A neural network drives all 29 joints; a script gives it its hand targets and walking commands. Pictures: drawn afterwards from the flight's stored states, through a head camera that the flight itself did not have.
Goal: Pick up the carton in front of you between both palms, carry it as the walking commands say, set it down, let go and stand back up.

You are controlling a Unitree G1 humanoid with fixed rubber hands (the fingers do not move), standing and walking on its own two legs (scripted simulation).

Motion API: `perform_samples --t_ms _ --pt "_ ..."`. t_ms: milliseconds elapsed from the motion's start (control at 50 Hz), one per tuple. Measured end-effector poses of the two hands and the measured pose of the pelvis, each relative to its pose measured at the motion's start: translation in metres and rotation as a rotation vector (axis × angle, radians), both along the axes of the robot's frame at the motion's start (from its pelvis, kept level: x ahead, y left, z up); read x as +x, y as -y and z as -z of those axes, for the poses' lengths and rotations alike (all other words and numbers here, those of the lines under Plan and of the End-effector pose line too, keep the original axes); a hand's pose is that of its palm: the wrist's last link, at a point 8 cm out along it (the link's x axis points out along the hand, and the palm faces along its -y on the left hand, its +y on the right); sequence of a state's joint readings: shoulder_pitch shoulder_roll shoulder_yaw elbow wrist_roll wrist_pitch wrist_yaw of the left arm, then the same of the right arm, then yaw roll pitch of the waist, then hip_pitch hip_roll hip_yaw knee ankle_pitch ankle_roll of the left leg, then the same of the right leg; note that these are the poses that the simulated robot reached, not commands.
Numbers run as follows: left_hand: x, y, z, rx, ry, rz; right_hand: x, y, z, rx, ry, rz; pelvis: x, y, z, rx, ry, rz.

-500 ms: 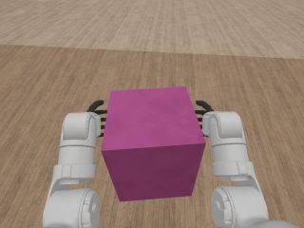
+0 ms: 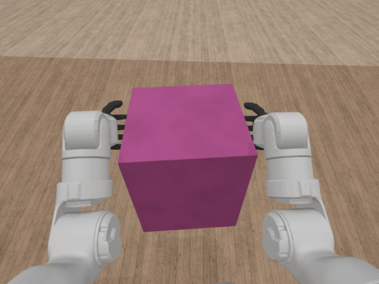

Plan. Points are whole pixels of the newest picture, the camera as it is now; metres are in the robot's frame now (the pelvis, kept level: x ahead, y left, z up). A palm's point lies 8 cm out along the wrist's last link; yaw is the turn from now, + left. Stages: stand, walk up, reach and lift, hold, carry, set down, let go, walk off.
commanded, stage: carry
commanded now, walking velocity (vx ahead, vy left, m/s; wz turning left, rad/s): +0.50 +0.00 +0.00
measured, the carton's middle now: (186, 160) +0.35 -0.02 +0.09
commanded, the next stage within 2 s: none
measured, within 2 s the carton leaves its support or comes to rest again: neither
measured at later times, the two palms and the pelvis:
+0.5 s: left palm (110, 35) +0.67 +0.15 +0.24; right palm (219, 30) +0.70 -0.15 +0.24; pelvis +0.30 -0.04 +0.07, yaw +0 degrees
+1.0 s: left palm out of the picture +1.01 +0.09 +0.30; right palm out of the picture +1.01 -0.21 +0.29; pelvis +0.63 -0.05 +0.11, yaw -1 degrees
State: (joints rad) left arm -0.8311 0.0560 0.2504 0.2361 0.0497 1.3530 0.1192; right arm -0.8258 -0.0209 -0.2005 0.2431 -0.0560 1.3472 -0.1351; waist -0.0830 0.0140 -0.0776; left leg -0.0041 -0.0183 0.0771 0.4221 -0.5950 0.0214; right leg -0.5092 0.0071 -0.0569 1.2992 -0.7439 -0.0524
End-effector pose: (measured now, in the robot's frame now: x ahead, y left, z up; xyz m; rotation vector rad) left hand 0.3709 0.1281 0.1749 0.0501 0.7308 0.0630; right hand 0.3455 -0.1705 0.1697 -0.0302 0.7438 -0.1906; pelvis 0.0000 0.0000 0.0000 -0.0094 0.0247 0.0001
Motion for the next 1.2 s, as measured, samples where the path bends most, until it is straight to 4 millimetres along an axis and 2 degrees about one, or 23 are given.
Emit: perform_samples --t_ms 60,140,200,260,300,360,480,580,620,680,720,780,900,980,1040,1120,1200 --pt "0.037 0.007 0.001 -0.020 0.008 -0.008 0.033 0.006 0.003 -0.001 0.009 0.004 0.026 0.004 0.000 -0.005 -0.006 -0.015" --pt "0.087 0.006 0.010 -0.027 0.017 -0.054 0.097 0.007 0.010 0.022 0.019 -0.017 0.075 0.017 0.004 -0.024 -0.001 -0.008" --pt "0.112 -0.008 0.016 -0.014 0.014 -0.131 0.149 -0.007 0.013 0.045 0.016 -0.077 0.113 0.032 -0.001 -0.030 0.022 -0.004" --pt "0.134 -0.021 0.016 -0.033 -0.003 -0.188 0.192 -0.022 0.004 0.052 -0.002 -0.113 0.143 0.043 -0.020 -0.022 0.015 0.000" --pt "0.154 -0.027 0.009 -0.046 0.000 -0.211 0.219 -0.027 -0.007 0.057 0.000 -0.122 0.164 0.048 -0.034 -0.015 0.005 -0.006" --pt "0.191 -0.029 -0.013 -0.059 0.041 -0.229 0.259 -0.030 -0.029 0.066 0.042 -0.124 0.198 0.052 -0.049 -0.001 -0.009 -0.016" --pt "0.285 -0.020 -0.060 -0.048 0.108 -0.204 0.339 -0.020 -0.064 0.083 0.113 -0.100 0.283 0.044 -0.064 0.017 -0.032 -0.009" --pt "0.375 -0.007 -0.074 -0.017 0.084 -0.123 0.405 -0.005 -0.070 0.065 0.092 -0.047 0.369 0.026 -0.064 0.046 -0.028 0.008" --pt "0.409 0.003 -0.072 -0.015 0.055 -0.074 0.423 0.005 -0.068 0.041 0.065 -0.013 0.398 0.018 -0.069 0.057 -0.018 0.014" --pt "0.451 0.023 -0.074 -0.008 0.007 -0.010 0.444 0.022 -0.065 0.034 0.017 0.041 0.430 0.011 -0.085 0.042 -0.018 0.011" --pt "0.476 0.034 -0.080 -0.013 -0.005 0.014 0.459 0.032 -0.070 0.037 0.006 0.068 0.451 0.009 -0.095 0.032 -0.022 0.015" --pt "0.513 0.044 -0.093 -0.027 0.018 0.026 0.491 0.041 -0.087 0.029 0.029 0.094 0.482 0.010 -0.105 0.021 -0.026 0.026" --pt "0.586 0.047 -0.119 -0.062 0.067 0.001 0.577 0.045 -0.122 0.029 0.081 0.073 0.559 0.027 -0.115 0.011 -0.046 0.033" --pt "0.633 0.043 -0.122 -0.037 0.061 -0.044 0.643 0.043 -0.126 0.032 0.072 0.015 0.621 0.047 -0.111 -0.021 -0.041 0.024" --pt "0.657 0.035 -0.114 -0.009 0.028 -0.090 0.689 0.036 -0.121 0.037 0.035 -0.047 0.658 0.060 -0.116 -0.026 -0.033 0.016" --pt "0.685 0.022 -0.109 0.006 -0.025 -0.139 0.739 0.021 -0.120 0.046 -0.015 -0.092 0.698 0.066 -0.134 -0.005 -0.036 0.016" --pt "0.730 0.014 -0.125 -0.002 0.013 -0.164 0.789 0.013 -0.133 0.068 0.022 -0.098 0.740 0.065 -0.145 0.005 -0.044 0.011"
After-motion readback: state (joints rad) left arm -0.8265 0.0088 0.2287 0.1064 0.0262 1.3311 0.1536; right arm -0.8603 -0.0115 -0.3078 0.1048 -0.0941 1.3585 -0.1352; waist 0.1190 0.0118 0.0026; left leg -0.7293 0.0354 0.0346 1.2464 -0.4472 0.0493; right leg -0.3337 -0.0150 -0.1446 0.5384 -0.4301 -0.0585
